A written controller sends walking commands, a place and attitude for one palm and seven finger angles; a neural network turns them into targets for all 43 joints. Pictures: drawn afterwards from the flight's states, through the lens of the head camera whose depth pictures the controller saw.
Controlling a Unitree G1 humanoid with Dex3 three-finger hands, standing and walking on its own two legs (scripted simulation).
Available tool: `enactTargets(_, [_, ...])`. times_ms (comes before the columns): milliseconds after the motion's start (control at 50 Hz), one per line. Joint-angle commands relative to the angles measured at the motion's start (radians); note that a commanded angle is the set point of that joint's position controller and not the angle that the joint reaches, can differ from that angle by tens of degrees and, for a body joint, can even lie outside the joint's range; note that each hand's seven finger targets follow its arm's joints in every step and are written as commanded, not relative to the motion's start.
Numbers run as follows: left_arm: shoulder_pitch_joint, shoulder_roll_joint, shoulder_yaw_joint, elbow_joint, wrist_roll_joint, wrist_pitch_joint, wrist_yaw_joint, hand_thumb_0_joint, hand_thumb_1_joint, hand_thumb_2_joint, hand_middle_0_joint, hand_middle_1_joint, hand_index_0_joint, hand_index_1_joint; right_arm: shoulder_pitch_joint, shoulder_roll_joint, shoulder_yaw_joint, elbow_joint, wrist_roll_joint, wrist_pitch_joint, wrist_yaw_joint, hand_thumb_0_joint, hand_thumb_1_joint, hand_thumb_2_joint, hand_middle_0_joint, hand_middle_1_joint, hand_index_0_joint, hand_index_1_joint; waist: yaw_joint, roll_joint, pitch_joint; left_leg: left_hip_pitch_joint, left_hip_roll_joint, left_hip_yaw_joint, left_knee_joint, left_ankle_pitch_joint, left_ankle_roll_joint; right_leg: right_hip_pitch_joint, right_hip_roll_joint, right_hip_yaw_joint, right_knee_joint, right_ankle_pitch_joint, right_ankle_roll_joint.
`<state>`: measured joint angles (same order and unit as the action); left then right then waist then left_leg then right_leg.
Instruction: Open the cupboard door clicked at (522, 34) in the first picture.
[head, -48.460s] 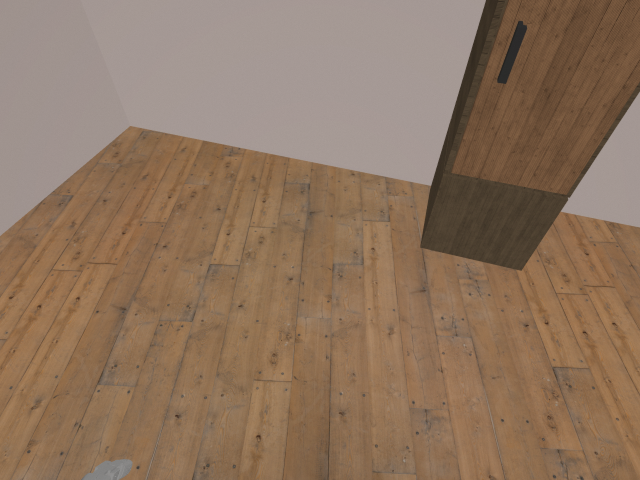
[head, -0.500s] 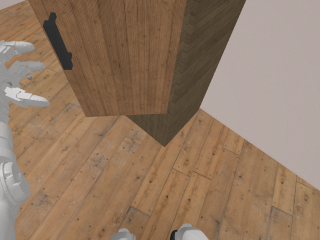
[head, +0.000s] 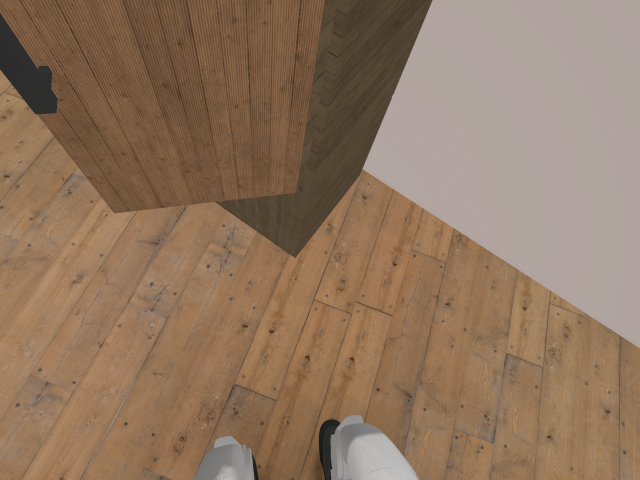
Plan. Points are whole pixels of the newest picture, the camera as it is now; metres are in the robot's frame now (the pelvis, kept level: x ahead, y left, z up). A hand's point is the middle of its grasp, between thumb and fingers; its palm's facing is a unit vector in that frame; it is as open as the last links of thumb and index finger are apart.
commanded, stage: move the hooked fingers beside the handle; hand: left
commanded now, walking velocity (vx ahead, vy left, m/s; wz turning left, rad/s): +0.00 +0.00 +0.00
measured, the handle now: (12, 43) +0.58 +0.26 +0.11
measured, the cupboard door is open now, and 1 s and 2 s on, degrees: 46 45 46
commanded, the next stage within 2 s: slide the fingers in behind the handle in 1.02 s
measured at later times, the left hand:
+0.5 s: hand out of the picture +0.52 +0.32 +0.12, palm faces +0.08 -1.00 +0.00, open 14.0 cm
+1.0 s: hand out of the picture +0.52 +0.32 +0.12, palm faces +0.08 -1.00 -0.01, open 14.0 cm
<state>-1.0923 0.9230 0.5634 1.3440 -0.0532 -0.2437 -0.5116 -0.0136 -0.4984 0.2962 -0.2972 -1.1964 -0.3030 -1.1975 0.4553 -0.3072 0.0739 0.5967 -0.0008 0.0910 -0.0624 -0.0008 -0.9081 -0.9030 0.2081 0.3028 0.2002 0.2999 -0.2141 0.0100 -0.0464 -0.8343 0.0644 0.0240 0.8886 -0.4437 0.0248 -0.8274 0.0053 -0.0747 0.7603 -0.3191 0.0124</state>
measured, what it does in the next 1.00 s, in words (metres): stands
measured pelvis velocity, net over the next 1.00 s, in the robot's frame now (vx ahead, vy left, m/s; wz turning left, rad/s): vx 0.00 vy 0.00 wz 0.00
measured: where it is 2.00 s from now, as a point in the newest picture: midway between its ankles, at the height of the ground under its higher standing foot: outside the picture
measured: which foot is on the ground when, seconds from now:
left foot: down 0.00-1.00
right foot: down 0.00-1.00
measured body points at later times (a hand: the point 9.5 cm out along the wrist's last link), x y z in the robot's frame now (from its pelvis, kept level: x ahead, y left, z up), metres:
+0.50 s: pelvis +0.02 +0.01 +0.00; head +0.16 +0.04 +0.43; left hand +0.51 +0.37 +0.12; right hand +0.01 -0.26 -0.09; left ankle -0.03 +0.10 -0.69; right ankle +0.01 -0.14 -0.69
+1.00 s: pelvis +0.00 +0.00 -0.01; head +0.15 +0.04 +0.41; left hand +0.51 +0.37 +0.12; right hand -0.03 -0.27 -0.10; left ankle -0.03 +0.10 -0.69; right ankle +0.01 -0.14 -0.69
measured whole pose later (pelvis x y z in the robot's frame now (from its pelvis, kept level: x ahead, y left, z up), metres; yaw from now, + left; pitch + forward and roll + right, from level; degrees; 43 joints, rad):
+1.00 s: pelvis +0.00 +0.00 -0.01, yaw +0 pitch +23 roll -5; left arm -1.09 0.94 0.57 1.33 -0.05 -0.25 -0.52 -0.01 -0.50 0.30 -0.30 -1.20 -0.30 -1.20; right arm 0.44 -0.30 0.09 0.57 0.00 0.11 -0.05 0.00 -0.91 -0.90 0.21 0.30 0.20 0.30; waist -0.22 0.01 -0.05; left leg -0.88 0.07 0.00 0.94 -0.46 0.03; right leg -0.86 0.02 -0.08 0.79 -0.33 0.01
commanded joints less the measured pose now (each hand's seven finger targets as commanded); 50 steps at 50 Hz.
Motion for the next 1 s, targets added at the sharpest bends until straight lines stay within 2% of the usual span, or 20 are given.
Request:
enactTargets(0, [-0.401, 0.333, 0.026, -0.192, -0.015, -0.050, -0.005, 0.000, -0.500, 0.300, -0.300, -1.200, -0.300, -1.200, 0.216, -0.201, -0.069, -0.027, -0.006, 0.005, -0.013, 0.000, -0.900, -0.900, 0.200, 0.300, 0.200, 0.300, -0.004, 0.213, -0.500, 0.340, -0.018, -0.075, -0.056, 0.556, 0.001, 0.211, 0.046, 0.030, -0.024, 0.346, -0.021])
enactTargets(40, [-0.351, 0.381, 0.068, -0.209, -0.014, -0.052, -0.005, 0.000, -0.500, 0.300, -0.300, -1.200, -0.300, -1.200, 0.224, -0.203, -0.072, -0.039, -0.007, 0.010, -0.011, 0.000, -0.900, -0.900, 0.200, 0.300, 0.200, 0.300, 0.019, 0.216, -0.553, 0.357, -0.018, -0.077, -0.051, 0.618, -0.002, 0.241, 0.048, 0.028, -0.010, 0.388, -0.024])
enactTargets(100, [-0.318, 0.347, 0.056, -0.236, -0.014, -0.047, -0.008, 0.000, -0.500, 0.300, -0.300, -1.200, -0.300, -1.200, 0.228, -0.195, -0.076, -0.046, -0.009, 0.021, 0.003, 0.000, -0.900, -0.900, 0.200, 0.300, 0.200, 0.300, 0.027, 0.250, -0.556, 0.382, -0.014, -0.069, -0.044, 0.664, -0.004, 0.233, 0.051, 0.024, -0.010, 0.415, -0.023])
enactTargets(140, [-0.291, 0.348, 0.073, -0.286, -0.026, -0.057, -0.013, 0.000, -0.500, 0.300, -0.300, -1.200, -0.300, -1.200, 0.233, -0.196, -0.082, -0.051, -0.010, 0.027, 0.011, 0.000, -0.900, -0.900, 0.200, 0.300, 0.200, 0.300, 0.042, 0.288, -0.596, 0.455, -0.006, -0.082, -0.037, 0.771, -0.017, 0.214, 0.058, 0.017, -0.005, 0.431, -0.028])
enactTargets(180, [-0.269, 0.328, 0.075, -0.292, -0.039, -0.055, -0.015, 0.000, -0.500, 0.300, -0.300, -1.200, -0.300, -1.200, 0.230, -0.196, -0.087, -0.056, -0.010, 0.031, 0.017, 0.000, -0.900, -0.900, 0.200, 0.300, 0.200, 0.300, 0.037, 0.242, -0.567, 0.439, -0.005, -0.078, -0.036, 0.750, -0.011, 0.217, 0.061, 0.017, -0.012, 0.430, -0.023])
enactTargets(200, [-0.284, 0.345, 0.090, -0.307, -0.043, -0.057, -0.013, 0.000, -0.500, 0.300, -0.300, -1.200, -0.300, -1.200, 0.227, -0.197, -0.088, -0.057, -0.011, 0.032, 0.019, 0.000, -0.900, -0.900, 0.200, 0.300, 0.200, 0.300, 0.037, 0.234, -0.554, 0.425, -0.007, -0.080, -0.042, 0.734, -0.010, 0.228, 0.061, 0.014, -0.013, 0.430, -0.024])
enactTargets(260, [-0.294, 0.325, 0.083, -0.324, -0.049, -0.061, -0.010, 0.000, -0.500, 0.300, -0.300, -1.200, -0.300, -1.200, 0.224, -0.194, -0.090, -0.053, -0.010, 0.035, 0.022, 0.000, -0.900, -0.900, 0.200, 0.300, 0.200, 0.300, 0.033, 0.267, -0.547, 0.454, -0.006, -0.083, -0.037, 0.767, -0.012, 0.205, 0.063, 0.013, -0.011, 0.433, -0.026])
enactTargets(320, [-0.262, 0.310, 0.085, -0.356, -0.050, -0.068, -0.001, 0.000, -0.500, 0.300, -0.300, -1.200, -0.300, -1.200, 0.220, -0.191, -0.093, -0.060, -0.012, 0.035, 0.028, 0.000, -0.900, -0.900, 0.200, 0.300, 0.200, 0.300, 0.046, 0.292, -0.565, 0.489, -0.004, -0.088, -0.032, 0.827, -0.020, 0.206, 0.066, 0.012, -0.008, 0.445, -0.031])
enactTargets(400, [-0.254, 0.239, 0.029, -0.299, -0.051, -0.052, -0.002, 0.000, -0.500, 0.300, -0.300, -1.200, -0.300, -1.200, 0.204, -0.185, -0.089, -0.054, -0.007, 0.040, 0.031, 0.000, -0.900, -0.900, 0.200, 0.300, 0.200, 0.300, 0.024, 0.234, -0.481, 0.440, -0.007, -0.081, -0.041, 0.731, -0.012, 0.186, 0.064, 0.009, -0.022, 0.401, -0.023])
enactTargets(480, [-0.258, 0.225, 0.023, -0.313, -0.061, -0.058, -0.007, 0.000, -0.500, 0.300, -0.300, -1.200, -0.300, -1.200, 0.200, -0.186, -0.090, -0.056, -0.007, 0.038, 0.027, 0.000, -0.900, -0.900, 0.200, 0.300, 0.200, 0.300, 0.029, 0.250, -0.516, 0.469, -0.008, -0.086, -0.039, 0.758, -0.017, 0.191, 0.063, 0.009, -0.016, 0.412, -0.026])
enactTargets(520, [-0.277, 0.218, 0.017, -0.305, -0.065, -0.065, -0.003, 0.000, -0.500, 0.300, -0.300, -1.200, -0.300, -1.200, 0.197, -0.186, -0.087, -0.053, -0.007, 0.036, 0.023, 0.000, -0.900, -0.900, 0.200, 0.300, 0.200, 0.300, 0.018, 0.235, -0.493, 0.457, -0.008, -0.088, -0.039, 0.747, -0.016, 0.181, 0.063, 0.009, -0.014, 0.407, -0.029])
enactTargets(580, [-0.281, 0.255, 0.041, -0.285, -0.057, -0.069, 0.010, 0.000, -0.500, 0.300, -0.300, -1.200, -0.300, -1.200, 0.185, -0.187, -0.087, -0.058, -0.005, 0.032, 0.022, 0.000, -0.900, -0.900, 0.200, 0.300, 0.200, 0.300, 0.023, 0.192, -0.487, 0.394, -0.015, -0.082, -0.043, 0.660, -0.008, 0.218, 0.059, 0.015, -0.011, 0.397, -0.026])
enactTargets(600, [-0.295, 0.229, 0.014, -0.271, -0.055, -0.066, 0.012, 0.000, -0.500, 0.300, -0.300, -1.200, -0.300, -1.200, 0.177, -0.184, -0.082, -0.059, -0.002, 0.031, 0.021, 0.000, -0.900, -0.900, 0.200, 0.300, 0.200, 0.300, 0.012, 0.193, -0.461, 0.375, -0.017, -0.075, -0.047, 0.619, -0.004, 0.209, 0.059, 0.017, -0.014, 0.386, -0.024])
enactTargets(640, [-0.329, 0.289, 0.049, -0.295, -0.045, -0.079, 0.020, 0.000, -0.500, 0.300, -0.300, -1.200, -0.300, -1.200, 0.179, -0.188, -0.083, -0.057, -0.005, 0.028, 0.016, 0.000, -0.900, -0.900, 0.200, 0.300, 0.200, 0.300, 0.022, 0.230, -0.502, 0.383, -0.019, -0.079, -0.043, 0.626, -0.009, 0.223, 0.056, 0.021, -0.005, 0.389, -0.027])
enactTargets(700, [-0.329, 0.291, 0.032, -0.264, -0.029, -0.078, 0.026, 0.000, -0.500, 0.300, -0.300, -1.200, -0.300, -1.200, 0.169, -0.185, -0.076, -0.057, -0.001, 0.026, 0.014, 0.000, -0.900, -0.900, 0.200, 0.300, 0.200, 0.300, 0.016, 0.219, -0.472, 0.349, -0.022, -0.072, -0.044, 0.562, -0.004, 0.216, 0.055, 0.024, -0.010, 0.359, -0.024])
enactTargets(740, [-0.352, 0.304, 0.039, -0.281, -0.031, -0.088, 0.024, 0.000, -0.500, 0.300, -0.300, -1.200, -0.300, -1.200, 0.173, -0.187, -0.075, -0.055, -0.002, 0.024, 0.010, 0.000, -0.900, -0.900, 0.200, 0.300, 0.200, 0.300, 0.017, 0.246, -0.502, 0.367, -0.021, -0.076, -0.042, 0.565, -0.007, 0.208, 0.056, 0.024, -0.005, 0.349, -0.025])
enactTargets(800, [-0.359, 0.348, 0.054, -0.230, -0.026, -0.077, 0.016, 0.000, -0.500, 0.300, -0.300, -1.200, -0.300, -1.200, 0.169, -0.192, -0.069, -0.056, 0.002, 0.018, 0.002, 0.000, -0.900, -0.900, 0.200, 0.300, 0.200, 0.300, 0.008, 0.186, -0.472, 0.276, -0.026, -0.068, -0.042, 0.468, 0.006, 0.242, 0.054, 0.033, -0.009, 0.325, -0.021])
enactTargets(860, [-0.384, 0.321, 0.016, -0.213, -0.021, -0.071, 0.004, 0.000, -0.500, 0.300, -0.300, -1.200, -0.300, -1.200, 0.175, -0.190, -0.063, -0.050, 0.005, 0.015, -0.002, 0.000, -0.900, -0.900, 0.200, 0.300, 0.200, 0.300, -0.003, 0.226, -0.480, 0.298, -0.025, -0.072, -0.043, 0.466, 0.004, 0.205, 0.054, 0.029, -0.009, 0.302, -0.022])
enactTargets(920, [-0.374, 0.328, 0.023, -0.222, -0.021, -0.070, -0.006, 0.000, -0.500, 0.300, -0.300, -1.200, -0.300, -1.200, 0.192, -0.194, -0.062, -0.047, 0.000, 0.015, -0.002, 0.000, -0.900, -0.900, 0.200, 0.300, 0.200, 0.300, 0.004, 0.267, -0.505, 0.341, -0.020, -0.081, -0.038, 0.519, -0.004, 0.173, 0.057, 0.019, -0.002, 0.301, -0.029])
enactTargets(980, [-0.375, 0.330, 0.024, -0.200, -0.027, -0.059, -0.012, 0.000, -0.500, 0.300, -0.300, -1.200, -0.300, -1.200, 0.195, -0.196, -0.062, -0.045, 0.000, 0.016, -0.002, 0.000, -0.900, -0.900, 0.200, 0.300, 0.200, 0.300, -0.007, 0.215, -0.492, 0.303, -0.017, -0.079, -0.034, 0.476, 0.003, 0.174, 0.058, 0.022, -0.007, 0.285, -0.021])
